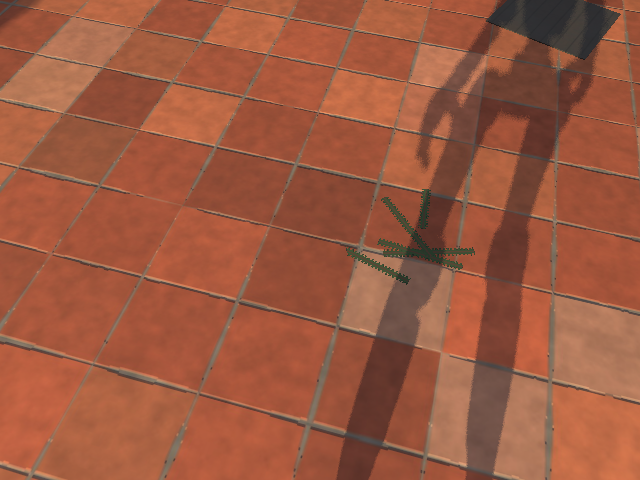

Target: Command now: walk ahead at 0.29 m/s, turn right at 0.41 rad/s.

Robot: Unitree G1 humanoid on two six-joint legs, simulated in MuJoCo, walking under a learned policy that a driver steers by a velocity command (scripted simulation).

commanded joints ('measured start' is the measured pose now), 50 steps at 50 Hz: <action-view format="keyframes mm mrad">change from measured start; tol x32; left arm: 1 52 59 28 -47 14 25 -6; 50 -210 73 14 -149 -2 79 26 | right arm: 1 81 -99 -30 -19 13 -17 -12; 50 115 -207 -66 -4 16 69 -9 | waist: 1 -18 150 -71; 14 -40 136 -70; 17 -32 -286 -220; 50 -81 222 -46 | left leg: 1 189 266 -146 -172 694 118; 15 166 248 98 180 508 50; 18 -272 -18 -79 795 -515 -75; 38 126 -84 -107 -23 -128 -1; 41 60 366 -613 -320 -181 193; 50 218 136 -362 -96 457 150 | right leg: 1 -149 -35 20 73 60 25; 14 25 5 -81 -462 203 -28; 17 444 -371 481 -613 1034 -272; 30 127 -137 402 -806 159 -186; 39 -24 -31 432 -709 55 -40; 44 -26 145 184 -46 35 48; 50 32 91 17 -439 -38 85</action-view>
